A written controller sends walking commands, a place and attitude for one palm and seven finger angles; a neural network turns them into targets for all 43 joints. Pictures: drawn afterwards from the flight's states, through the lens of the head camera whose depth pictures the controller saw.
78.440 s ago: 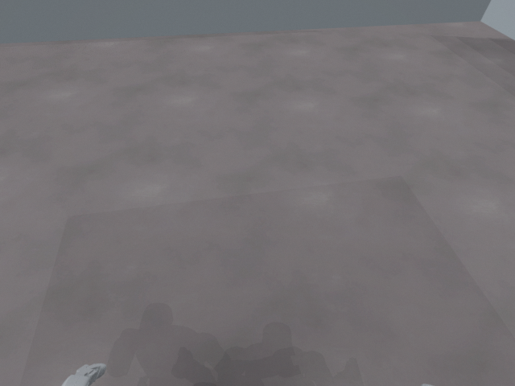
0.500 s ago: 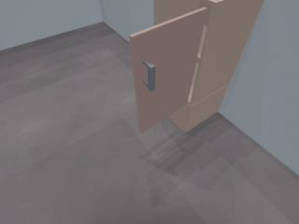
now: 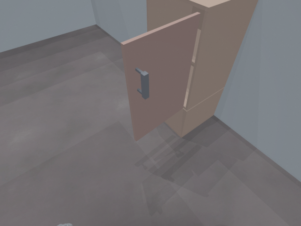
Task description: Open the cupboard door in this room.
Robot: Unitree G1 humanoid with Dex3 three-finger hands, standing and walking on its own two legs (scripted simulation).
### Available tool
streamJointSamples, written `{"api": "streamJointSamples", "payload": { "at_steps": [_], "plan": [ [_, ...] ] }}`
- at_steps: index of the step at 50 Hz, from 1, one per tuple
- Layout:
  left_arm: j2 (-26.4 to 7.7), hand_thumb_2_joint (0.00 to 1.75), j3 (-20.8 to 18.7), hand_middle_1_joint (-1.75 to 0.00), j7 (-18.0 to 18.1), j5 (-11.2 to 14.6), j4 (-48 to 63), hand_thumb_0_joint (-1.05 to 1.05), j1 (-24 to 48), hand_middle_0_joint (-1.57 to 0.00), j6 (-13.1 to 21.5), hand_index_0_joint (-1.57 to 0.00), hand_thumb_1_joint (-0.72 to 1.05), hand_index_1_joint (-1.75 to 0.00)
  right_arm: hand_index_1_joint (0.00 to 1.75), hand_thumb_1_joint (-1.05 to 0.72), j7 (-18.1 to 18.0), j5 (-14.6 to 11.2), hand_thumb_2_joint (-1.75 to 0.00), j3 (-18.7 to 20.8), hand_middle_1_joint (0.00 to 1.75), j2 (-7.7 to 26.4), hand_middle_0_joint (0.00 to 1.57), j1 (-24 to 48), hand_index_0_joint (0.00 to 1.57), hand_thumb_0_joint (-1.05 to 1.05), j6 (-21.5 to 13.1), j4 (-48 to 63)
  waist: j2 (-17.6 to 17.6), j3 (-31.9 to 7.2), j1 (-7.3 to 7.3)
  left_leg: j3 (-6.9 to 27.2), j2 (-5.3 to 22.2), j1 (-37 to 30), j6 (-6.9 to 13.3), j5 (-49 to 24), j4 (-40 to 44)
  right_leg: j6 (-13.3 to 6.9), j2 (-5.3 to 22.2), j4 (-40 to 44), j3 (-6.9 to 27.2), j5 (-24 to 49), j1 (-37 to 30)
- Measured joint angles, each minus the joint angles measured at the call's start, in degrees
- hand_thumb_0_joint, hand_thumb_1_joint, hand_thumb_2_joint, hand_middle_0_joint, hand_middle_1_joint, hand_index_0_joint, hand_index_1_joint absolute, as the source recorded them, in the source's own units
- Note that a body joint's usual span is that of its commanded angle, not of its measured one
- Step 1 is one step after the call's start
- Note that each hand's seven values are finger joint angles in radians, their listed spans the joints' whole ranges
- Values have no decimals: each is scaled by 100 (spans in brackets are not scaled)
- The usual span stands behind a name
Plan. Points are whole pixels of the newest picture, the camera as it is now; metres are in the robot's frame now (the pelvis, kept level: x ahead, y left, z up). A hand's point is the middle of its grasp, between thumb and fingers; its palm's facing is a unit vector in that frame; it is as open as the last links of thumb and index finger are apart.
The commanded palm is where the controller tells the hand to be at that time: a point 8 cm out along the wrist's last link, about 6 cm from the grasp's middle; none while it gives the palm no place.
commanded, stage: look to check the result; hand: left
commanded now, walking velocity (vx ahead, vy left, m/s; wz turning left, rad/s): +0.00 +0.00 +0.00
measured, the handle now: (141, 83) +0.62 +0.07 +0.00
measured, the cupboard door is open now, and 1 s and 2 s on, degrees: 94 94 94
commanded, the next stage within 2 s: stand and wait in 0.48 s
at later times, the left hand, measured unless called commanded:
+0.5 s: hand out of the picture +0.09 +0.23 -0.16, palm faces -0.01 -0.94 -0.33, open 7.4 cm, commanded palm none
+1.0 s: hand out of the picture +0.09 +0.22 -0.16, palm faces -0.03 -0.95 -0.31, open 7.4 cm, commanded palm none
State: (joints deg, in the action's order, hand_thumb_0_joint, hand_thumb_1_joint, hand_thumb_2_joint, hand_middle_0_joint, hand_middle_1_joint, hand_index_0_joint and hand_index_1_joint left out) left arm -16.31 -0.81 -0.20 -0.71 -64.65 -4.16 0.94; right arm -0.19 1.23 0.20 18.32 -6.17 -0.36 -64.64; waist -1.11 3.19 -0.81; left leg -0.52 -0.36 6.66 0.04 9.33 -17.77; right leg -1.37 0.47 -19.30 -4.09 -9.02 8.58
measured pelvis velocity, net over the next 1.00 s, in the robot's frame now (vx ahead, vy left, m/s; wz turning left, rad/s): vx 0.02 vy -0.01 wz -0.01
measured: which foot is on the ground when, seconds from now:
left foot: down 0.00-1.00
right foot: down 0.00-1.00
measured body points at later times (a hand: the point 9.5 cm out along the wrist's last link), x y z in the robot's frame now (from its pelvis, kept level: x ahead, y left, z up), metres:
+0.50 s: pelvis +0.02 -0.01 +0.00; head +0.04 -0.02 +0.45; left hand +0.09 +0.28 -0.13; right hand +0.09 -0.30 -0.15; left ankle +0.00 +0.12 -0.75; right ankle +0.02 -0.10 -0.75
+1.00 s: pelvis +0.02 -0.01 +0.00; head +0.03 -0.01 +0.45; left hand +0.10 +0.27 -0.14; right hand +0.06 -0.29 -0.15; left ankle +0.00 +0.12 -0.75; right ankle +0.02 -0.10 -0.75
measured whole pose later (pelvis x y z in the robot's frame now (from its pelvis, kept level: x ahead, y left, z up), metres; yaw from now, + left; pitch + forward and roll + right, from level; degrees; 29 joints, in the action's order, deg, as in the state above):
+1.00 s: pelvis +0.02 -0.01 +0.00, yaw -1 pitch -2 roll +0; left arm -16.8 -0.8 0.2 -0.4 -65.5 -6.2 0.8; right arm -0.6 1.1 -0.3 17.2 -8.0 0.1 -65.6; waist -0.5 3.5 -0.7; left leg -1.0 0.8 3.9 -0.7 10.2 -15.9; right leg -2.0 -0.9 -16.7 -3.6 -9.3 5.7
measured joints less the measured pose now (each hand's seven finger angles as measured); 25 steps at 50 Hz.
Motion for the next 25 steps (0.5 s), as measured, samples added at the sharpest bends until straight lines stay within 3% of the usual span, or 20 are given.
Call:
{"api": "streamJointSamples", "payload": {
  "at_steps": [25],
  "plan": [
    [-112, 89, -13, -30, 45, 24, -118, 0, -167, -20, -6, -20, 90, -29, 30, -91, -33, -14, -90, -34, 30, 3, 20, -6, 20, 0, 66, -31, -18, 47, 40, 15, 129, -238, -99, 102, 140, -85, -138, 223, -14, -57, -269]
  ]
}}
